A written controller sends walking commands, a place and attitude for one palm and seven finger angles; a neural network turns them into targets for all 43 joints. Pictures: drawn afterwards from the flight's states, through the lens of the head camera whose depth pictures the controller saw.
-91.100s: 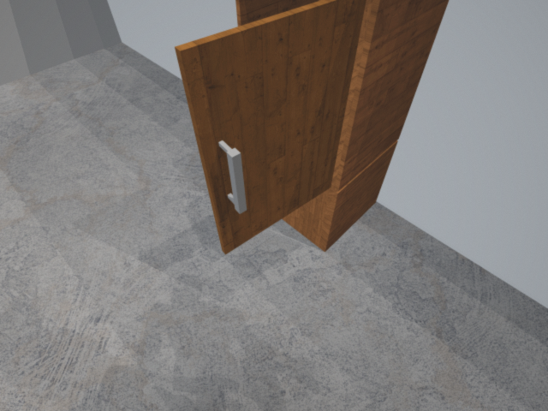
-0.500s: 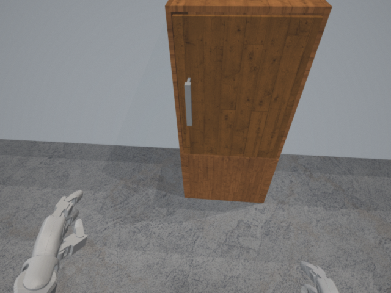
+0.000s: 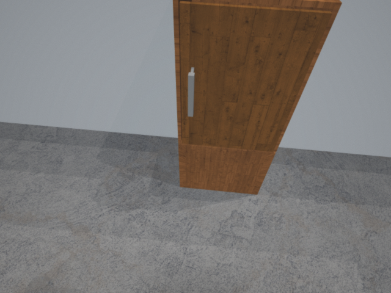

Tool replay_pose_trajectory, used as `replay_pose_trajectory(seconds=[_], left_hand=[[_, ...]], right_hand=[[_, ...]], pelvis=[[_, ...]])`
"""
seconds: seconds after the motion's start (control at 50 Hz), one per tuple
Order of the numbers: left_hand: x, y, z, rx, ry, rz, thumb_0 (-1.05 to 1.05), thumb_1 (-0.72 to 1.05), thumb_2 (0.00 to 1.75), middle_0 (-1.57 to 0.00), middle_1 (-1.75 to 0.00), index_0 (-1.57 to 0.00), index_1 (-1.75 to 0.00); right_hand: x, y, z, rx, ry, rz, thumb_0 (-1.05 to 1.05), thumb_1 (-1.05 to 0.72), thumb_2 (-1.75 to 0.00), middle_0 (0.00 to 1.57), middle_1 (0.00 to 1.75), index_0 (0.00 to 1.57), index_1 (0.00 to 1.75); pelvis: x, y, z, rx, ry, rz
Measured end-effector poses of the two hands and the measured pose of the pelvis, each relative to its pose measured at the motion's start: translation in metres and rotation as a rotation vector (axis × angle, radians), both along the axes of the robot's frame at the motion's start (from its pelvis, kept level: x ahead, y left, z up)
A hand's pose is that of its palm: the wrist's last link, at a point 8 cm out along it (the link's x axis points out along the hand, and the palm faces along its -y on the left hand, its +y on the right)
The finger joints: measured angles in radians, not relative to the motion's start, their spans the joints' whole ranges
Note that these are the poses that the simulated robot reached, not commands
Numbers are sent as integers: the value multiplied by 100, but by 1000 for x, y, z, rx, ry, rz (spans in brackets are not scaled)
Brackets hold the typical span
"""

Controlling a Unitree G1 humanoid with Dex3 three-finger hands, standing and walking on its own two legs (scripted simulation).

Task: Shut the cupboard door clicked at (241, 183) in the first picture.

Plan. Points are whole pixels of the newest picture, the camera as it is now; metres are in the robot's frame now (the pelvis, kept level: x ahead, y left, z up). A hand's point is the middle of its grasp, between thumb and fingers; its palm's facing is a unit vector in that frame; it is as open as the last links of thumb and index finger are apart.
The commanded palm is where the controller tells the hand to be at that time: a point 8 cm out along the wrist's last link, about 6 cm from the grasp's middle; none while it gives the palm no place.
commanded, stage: let the arm hang, fingers relaxed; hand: left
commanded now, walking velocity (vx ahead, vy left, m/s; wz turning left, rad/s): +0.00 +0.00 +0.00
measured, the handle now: (191, 92) +0.77 +0.07 -0.04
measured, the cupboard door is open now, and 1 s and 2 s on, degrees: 0 0 0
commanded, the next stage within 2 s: look to check the result in 0.48 s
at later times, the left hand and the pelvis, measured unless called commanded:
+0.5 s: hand out of the picture -0.01 +0.14 -0.18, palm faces +0.05 -0.99 -0.13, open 7.4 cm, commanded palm none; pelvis +0.01 -0.01 +0.00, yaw +0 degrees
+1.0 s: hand out of the picture -0.01 +0.14 -0.18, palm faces +0.04 -0.99 -0.16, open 7.4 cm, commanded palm none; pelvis +0.03 -0.01 +0.00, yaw +0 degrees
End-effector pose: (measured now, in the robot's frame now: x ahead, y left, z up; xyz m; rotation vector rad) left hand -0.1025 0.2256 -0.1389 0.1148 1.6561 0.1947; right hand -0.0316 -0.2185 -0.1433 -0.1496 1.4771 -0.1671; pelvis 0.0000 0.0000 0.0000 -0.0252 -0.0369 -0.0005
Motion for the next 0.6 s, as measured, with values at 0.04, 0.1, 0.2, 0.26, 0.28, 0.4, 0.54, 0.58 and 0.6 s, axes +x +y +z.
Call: replay_pose_trajectory(seconds=[0.04,0.1,0.2,0.26,0.28,0.4,0.54,0.58,0.6], left_hand=[[3,-1,0,2,-13,-1,1,92,90,-20,-30,-20,-30],[14,-5,-3,-2,-48,-5,0,91,90,-20,-30,-20,-30],[41,-14,-9,-20,-128,-17,0,91,90,-20,-30,-20,-30],[57,-21,-11,-32,-175,-23,0,91,90,-20,-30,-20,-30],[62,-23,-11,-35,-188,-24,0,91,90,-20,-30,-20,-30],[80,-33,-13,-52,-233,-29,0,91,90,-20,-30,-20,-30],[83,-37,-13,-52,-222,-28,0,91,90,-20,-30,-20,-30],[82,-36,-13,-49,-211,-27,0,91,90,-20,-30,-20,-30],[81,-36,-13,-47,-204,-27,0,91,90,-20,-30,-20,-30]], right_hand=[[-3,5,-2,14,2,-8,0,-91,-89,20,30,20,30],[-4,12,-5,29,-5,-16,0,-91,-89,20,30,21,30],[1,16,-7,42,-34,-25,0,-91,-89,20,30,21,30],[6,16,-7,43,-52,-26,0,-91,-89,20,30,21,30],[8,15,-7,42,-58,-26,0,-91,-89,20,30,21,30],[15,7,-5,29,-77,-26,0,-91,-89,20,30,20,30],[17,-1,-3,17,-68,-25,0,-91,-89,20,30,20,30],[17,-2,-2,15,-61,-25,0,-91,-89,20,30,20,30],[17,-2,-2,15,-57,-24,0,-91,-89,20,30,20,30]], pelvis=[[0,1,0,2,1,-1],[0,2,-1,5,3,-3],[0,1,-1,11,5,-6],[0,-1,-1,12,7,-6],[1,-1,-1,13,8,-6],[4,-6,-1,13,7,-4],[8,-10,0,11,2,-2],[9,-11,0,11,1,-2],[10,-11,0,11,1,-2]])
